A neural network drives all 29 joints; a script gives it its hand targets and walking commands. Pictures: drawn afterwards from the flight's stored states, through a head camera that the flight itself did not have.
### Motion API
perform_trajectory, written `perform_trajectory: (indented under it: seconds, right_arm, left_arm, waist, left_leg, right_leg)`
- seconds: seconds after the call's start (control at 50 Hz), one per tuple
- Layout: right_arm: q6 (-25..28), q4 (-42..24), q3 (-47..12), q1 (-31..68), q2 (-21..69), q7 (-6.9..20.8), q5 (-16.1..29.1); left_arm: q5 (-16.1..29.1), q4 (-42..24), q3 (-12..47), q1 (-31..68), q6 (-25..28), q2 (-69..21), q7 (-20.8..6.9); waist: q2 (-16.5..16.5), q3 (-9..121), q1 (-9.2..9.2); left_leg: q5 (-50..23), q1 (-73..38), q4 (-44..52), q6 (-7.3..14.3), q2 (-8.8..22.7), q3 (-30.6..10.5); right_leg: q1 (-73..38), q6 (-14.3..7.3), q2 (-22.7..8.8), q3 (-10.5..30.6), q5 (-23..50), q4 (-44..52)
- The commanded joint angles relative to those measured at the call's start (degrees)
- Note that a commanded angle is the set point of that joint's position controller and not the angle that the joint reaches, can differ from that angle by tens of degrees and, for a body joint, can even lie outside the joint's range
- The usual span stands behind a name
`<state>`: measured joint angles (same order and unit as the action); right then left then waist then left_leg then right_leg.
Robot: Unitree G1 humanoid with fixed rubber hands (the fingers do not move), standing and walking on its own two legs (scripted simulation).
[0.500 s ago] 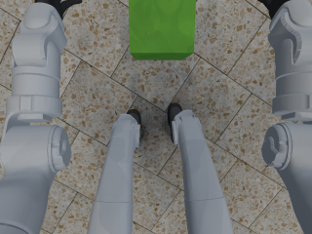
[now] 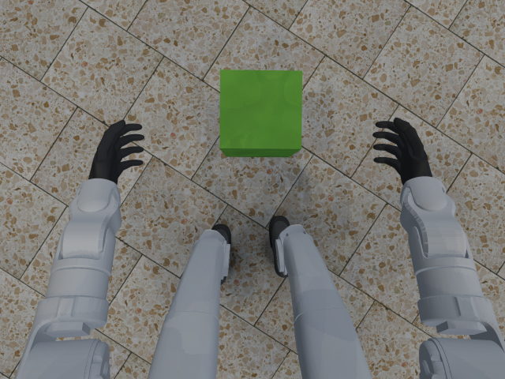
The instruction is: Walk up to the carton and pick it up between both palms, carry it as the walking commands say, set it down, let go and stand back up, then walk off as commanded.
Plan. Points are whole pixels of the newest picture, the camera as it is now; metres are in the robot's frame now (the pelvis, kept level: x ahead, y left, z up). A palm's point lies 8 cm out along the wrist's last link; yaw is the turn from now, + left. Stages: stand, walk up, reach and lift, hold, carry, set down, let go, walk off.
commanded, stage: let go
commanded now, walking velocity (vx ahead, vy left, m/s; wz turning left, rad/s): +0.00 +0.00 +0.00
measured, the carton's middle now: (259, 119) +0.53 -0.02 -0.58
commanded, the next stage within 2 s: stand in 0.90 s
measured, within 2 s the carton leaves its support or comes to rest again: neither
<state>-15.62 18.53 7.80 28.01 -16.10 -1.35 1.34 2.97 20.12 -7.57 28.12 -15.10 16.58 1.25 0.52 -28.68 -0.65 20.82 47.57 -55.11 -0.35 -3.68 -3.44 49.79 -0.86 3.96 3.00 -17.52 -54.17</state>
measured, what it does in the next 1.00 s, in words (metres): rises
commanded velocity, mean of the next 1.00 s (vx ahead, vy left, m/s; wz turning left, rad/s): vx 0.00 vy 0.00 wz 0.00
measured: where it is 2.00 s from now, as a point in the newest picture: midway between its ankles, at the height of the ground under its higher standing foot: (250, 261)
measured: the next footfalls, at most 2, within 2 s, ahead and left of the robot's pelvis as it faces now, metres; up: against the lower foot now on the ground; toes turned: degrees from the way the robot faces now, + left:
none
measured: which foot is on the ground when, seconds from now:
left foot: down 0.00-1.00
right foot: down 0.00-1.00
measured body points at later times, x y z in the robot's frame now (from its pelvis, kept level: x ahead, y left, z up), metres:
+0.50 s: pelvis +0.07 +0.01 +0.06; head +0.13 +0.02 +0.50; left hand +0.24 +0.25 -0.03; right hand +0.24 -0.22 -0.03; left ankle +0.06 +0.12 -0.67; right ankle +0.09 -0.10 -0.67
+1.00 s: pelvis +0.11 +0.02 +0.06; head +0.08 +0.03 +0.51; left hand +0.26 +0.25 -0.03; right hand +0.25 -0.23 -0.02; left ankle +0.06 +0.12 -0.67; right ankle +0.09 -0.10 -0.67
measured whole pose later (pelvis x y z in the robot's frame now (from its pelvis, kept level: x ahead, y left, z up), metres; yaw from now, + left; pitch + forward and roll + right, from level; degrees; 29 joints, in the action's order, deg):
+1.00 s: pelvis +0.11 +0.02 +0.06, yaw +0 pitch -1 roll -1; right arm -0.5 32.7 2.4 -17.2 -11.9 1.6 -3.0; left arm -2.2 34.8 -1.5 -15.4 -0.5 11.5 -1.2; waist 1.2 4.6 -0.4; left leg 20.1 8.0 -29.4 1.8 -3.1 -4.7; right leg 9.9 -0.5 2.9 3.6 -17.6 -28.6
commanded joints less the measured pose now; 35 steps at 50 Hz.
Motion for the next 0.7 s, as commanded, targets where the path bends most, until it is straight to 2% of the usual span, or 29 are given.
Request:
perform_trajectory:
  seconds: [0.0, 0.02, 0.04, 0.06, 0.08, 0.1, 0.12, 0.14, 0.16, 0.18, 0.2, 0.22, 0.24, 0.26, 0.28, 0.3, 0.32, 0.34, 0.36, 0.38, 0.4, 0.42, 0.44, 0.48, 0.54, 0.58, 0.62, 0.66, 0.68]
  right_arm:
    - [5.36, -6.76, 0.07, -6.91, -6.27, 0.89, 0.34]
    - [7.07, -9.42, 0.27, -7.43, -7.35, 1.64, 0.83]
    - [8.40, -8.46, -0.10, -5.94, -5.31, 1.80, 0.93]
    - [9.57, -6.82, 0.77, -6.47, -4.93, 1.92, -0.45]
    - [10.04, -6.41, -0.32, -12.89, -4.21, 1.95, -0.20]
    - [10.06, -1.88, -0.58, -13.78, -3.79, 1.91, -1.10]
    - [10.64, -0.79, -0.62, -17.04, -4.61, 2.42, -1.45]
    - [10.92, -1.88, -2.28, -22.47, -2.84, 2.69, -1.60]
    - [11.20, -0.33, -1.45, -15.46, -3.18, 2.69, -0.91]
    - [11.00, 1.34, -0.26, -25.94, -1.91, 2.85, -2.14]
    - [11.50, -0.83, -0.03, -20.94, -2.89, 2.90, -2.27]
    - [11.04, 5.44, -1.55, -26.73, -1.69, 3.25, -2.12]
    - [11.44, 1.70, -0.77, -23.69, -2.61, 3.62, -2.97]
    - [11.26, 4.35, -1.76, -28.61, -2.32, 4.10, -2.90]
    - [11.89, 1.57, -1.89, -28.09, -3.55, 4.13, -3.43]
    - [12.43, 0.36, -0.11, -24.83, -4.01, 4.07, -4.21]
    - [12.73, 0.58, -2.82, -37.37, -1.14, 4.43, -3.73]
    - [12.79, -1.60, -1.35, -28.88, -3.68, 4.29, -4.14]
    - [13.13, -2.10, -2.40, -33.94, -2.12, 4.67, -3.98]
    - [13.47, -2.82, -3.27, -32.09, -2.03, 5.02, -2.85]
    - [14.48, -5.75, -3.72, -31.91, -2.21, 5.02, -2.35]
    - [14.46, -2.38, -2.92, -35.32, -2.40, 4.97, -3.35]
    - [14.62, -4.20, -2.58, -37.16, -3.10, 4.84, -3.40]
    - [14.34, -5.24, -3.20, -35.12, -2.91, 4.89, -3.21]
    - [13.05, -3.93, -3.56, -38.05, -2.32, 4.84, -2.54]
    - [12.61, -3.87, -2.33, -39.74, -2.57, 5.18, -2.65]
    - [12.48, -5.75, -3.32, -37.58, -3.47, 4.81, -3.02]
    - [12.28, -6.12, -1.91, -38.90, -5.46, 5.19, -4.04]
    - [11.64, -3.55, -2.05, -38.58, -3.27, 5.49, -3.17]
  left_arm:
    - [-1.77, -3.57, -4.14, -6.28, 5.26, 6.64, -1.25]
    - [-0.93, -7.57, -0.95, -7.44, 6.63, 4.34, -1.40]
    - [-2.48, -4.49, -3.16, -8.37, 7.89, 6.46, -1.84]
    - [-1.78, -6.09, -2.91, -5.05, 9.79, 5.89, -1.95]
    - [-2.61, -7.24, -3.16, -11.49, 10.67, 5.13, -2.10]
    - [-1.82, -1.02, -1.56, -12.30, 10.89, 4.02, -2.65]
    - [-2.06, -2.29, -1.41, -13.89, 11.40, 2.92, -2.94]
    - [-4.08, -1.44, -0.93, -21.43, 11.51, 2.15, -3.30]
    - [-2.01, -0.75, 0.97, -16.28, 11.73, 2.07, -3.45]
    - [-1.80, 0.38, -0.99, -24.83, 12.10, 2.90, -3.51]
    - [-2.50, -0.40, -0.12, -21.12, 12.23, 3.92, -3.43]
    - [-3.27, 4.14, -0.18, -26.44, 11.96, 1.28, -4.03]
    - [-2.68, 4.74, 1.49, -23.80, 11.69, 1.10, -4.21]
    - [-3.64, 6.54, 0.27, -30.54, 11.39, -0.76, -4.31]
    - [-4.45, 3.31, 0.47, -30.24, 11.78, 0.25, -4.31]
    - [-3.91, 1.94, 1.12, -26.40, 12.07, 1.57, -3.72]
    - [-5.22, -2.23, 0.17, -37.32, 12.56, 0.51, -3.53]
    - [-4.62, -3.00, 0.21, -29.10, 12.84, 3.09, -3.75]
    - [-4.36, -1.88, 1.29, -32.60, 12.77, 1.94, -3.94]
    - [-4.36, -1.91, 1.56, -32.60, 13.21, 2.68, -3.77]
    - [-4.55, -4.81, -0.02, -33.04, 13.88, 2.25, -3.72]
    - [-3.19, -3.81, 2.93, -32.71, 14.24, 2.08, -3.83]
    - [-4.14, -3.86, 2.14, -40.10, 14.20, 1.23, -4.28]
    - [-3.03, -6.18, 2.81, -32.00, 14.35, 1.69, -4.64]
    - [-2.12, -4.88, 3.48, -35.89, 13.18, 1.58, -5.13]
    - [-1.85, -5.46, 2.58, -36.47, 12.88, 2.10, -4.93]
    - [-1.52, -4.70, 3.21, -37.83, 11.98, 0.83, -5.39]
    - [-2.63, -6.02, 2.86, -38.85, 12.33, 1.40, -5.48]
    - [-2.05, -2.95, 3.78, -37.84, 11.92, 0.61, -5.29]
  waist:
    - [2.48, 84.18, 1.17]
    - [-1.28, 85.51, 0.85]
    - [-0.69, 80.54, 2.37]
    - [1.00, 77.41, 1.42]
    - [0.74, 79.28, 2.29]
    - [0.09, 68.26, 1.78]
    - [2.16, 61.26, 0.92]
    - [0.83, 61.22, 1.71]
    - [-3.41, 54.06, 1.60]
    - [1.41, 53.24, 0.30]
    - [0.00, 48.38, -1.23]
    - [1.86, 40.40, 0.62]
    - [1.29, 37.18, -0.47]
    - [1.38, 34.77, 0.41]
    - [1.51, 34.18, 0.38]
    - [-2.04, 35.72, -0.29]
    - [-2.22, 37.35, 3.01]
    - [-4.62, 34.74, 0.71]
    - [-0.48, 35.91, 1.01]
    - [-1.97, 35.95, 1.13]
    - [-0.87, 37.64, 1.67]
    - [-1.26, 34.90, 0.70]
    - [-3.96, 35.87, 0.95]
    - [-1.19, 35.27, 0.94]
    - [-2.88, 30.52, 0.41]
    - [-0.81, 30.98, -0.93]
    - [1.13, 31.53, -0.14]
    - [-0.63, 31.69, 0.03]
    - [-0.95, 29.53, 1.17]
  left_leg:
    - [-19.12, -16.55, 8.64, -0.10, 0.62, 2.69]
    - [-20.43, -18.64, 10.67, -1.01, 0.96, 2.23]
    - [-18.72, -15.48, 10.19, -1.05, 0.73, 3.54]
    - [-15.65, -13.39, 10.77, -0.96, 1.06, 2.92]
    - [-18.86, -18.91, 12.35, -1.16, 1.66, 2.92]
    - [-15.27, -14.34, 13.01, -1.45, 1.37, 3.00]
    - [-12.03, -15.83, 15.53, -0.94, 1.68, 3.09]
    - [-12.74, -19.92, 17.76, -0.78, 1.77, 2.46]
    - [-8.08, -16.63, 17.57, -1.20, 1.95, 2.79]
    - [-7.81, -21.24, 20.46, -0.67, 1.67, 2.25]
    - [-7.59, -21.29, 21.78, -0.64, 2.00, 2.28]
    - [-3.77, -21.22, 23.81, -0.15, 2.29, 1.61]
    - [-0.80, -20.73, 25.16, -0.44, 2.89, 1.82]
    - [-0.98, -23.03, 26.31, -0.34, 3.34, 1.78]
    - [-0.06, -25.04, 27.92, -0.16, 3.60, 2.57]
    - [-1.19, -25.65, 28.56, -0.71, 3.56, 1.40]
    - [-7.86, -33.86, 29.93, -0.65, 2.99, 1.39]
    - [-6.85, -29.13, 29.93, -1.10, 3.45, 1.39]
    - [-7.83, -32.95, 30.67, -0.66, 3.11, 2.07]
    - [-11.39, -33.86, 30.60, -0.68, 3.25, 1.45]
    - [-12.36, -35.15, 29.75, -0.89, 2.34, 2.81]
    - [-14.99, -37.89, 30.68, -0.56, 3.40, 1.58]
    - [-15.26, -38.49, 30.91, -1.43, 3.10, 1.02]
    - [-15.01, -37.45, 31.62, -1.37, 2.40, 2.49]
    - [-14.98, -37.05, 32.10, -1.18, 2.37, 1.98]
    - [-14.69, -39.62, 32.99, -0.52, 3.05, 1.43]
    - [-13.24, -37.05, 32.80, -0.28, 2.84, 1.60]
    - [-16.09, -37.84, 32.58, -0.30, 3.43, 0.99]
    - [-15.39, -37.67, 32.58, -0.54, 3.71, 0.38]
  right_leg:
    - [-38.75, 2.06, -1.99, 1.86, 30.97, 5.42]
    - [-39.15, 1.68, -1.47, 1.20, 28.72, 6.31]
    - [-37.54, 1.47, -1.92, 2.04, 28.35, 6.52]
    - [-37.20, 1.53, -2.58, 1.72, 26.54, 6.76]
    - [-40.67, 1.91, -2.56, 0.90, 28.24, 7.94]
    - [-35.48, 1.29, -3.31, 1.77, 24.04, 10.41]
    - [-33.70, 1.62, -3.08, 0.76, 18.64, 13.31]
    - [-35.57, 1.54, -3.06, 0.22, 16.69, 15.24]
    - [-31.61, 0.68, -3.55, 0.86, 10.70, 16.36]
    - [-33.67, 1.28, -2.94, -0.62, 10.12, 18.28]
    - [-31.73, 1.36, -2.31, -0.83, 8.08, 20.46]
    - [-32.25, 0.74, -3.19, -0.84, 3.17, 22.11]
    - [-31.00, 0.63, -3.18, -1.43, 0.19, 23.24]
    - [-33.22, 0.69, -3.31, -1.53, 0.62, 23.71]
    - [-35.56, 0.77, -2.83, -1.68, -0.55, 25.68]
    - [-35.30, 0.37, -3.30, -1.62, 0.34, 24.92]
    - [-40.63, 1.16, -2.86, -2.32, 6.27, 26.66]
    - [-39.97, 0.66, -2.70, -1.05, 5.93, 26.90]
    - [-41.25, 0.40, -3.01, -1.71, 6.76, 27.69]
    - [-40.78, 1.26, -2.92, -1.45, 10.19, 28.03]
    - [-43.11, 1.20, -3.10, -0.27, 11.28, 28.36]
    - [-39.83, 1.09, -2.40, -1.73, 12.83, 28.33]
    - [-45.16, 0.68, -2.44, -1.42, 13.54, 28.78]
    - [-45.41, 0.75, -2.52, -1.25, 14.03, 29.76]
    - [-46.92, 0.24, -2.18, -0.84, 15.11, 30.47]
    - [-44.87, 1.39, -1.28, -2.02, 14.33, 29.88]
    - [-49.23, 0.74, -0.99, -2.17, 13.71, 30.54]
    - [-49.07, 0.51, -0.75, -1.61, 14.69, 29.85]
    - [-48.40, 0.55, -1.40, -2.01, 12.73, 30.22]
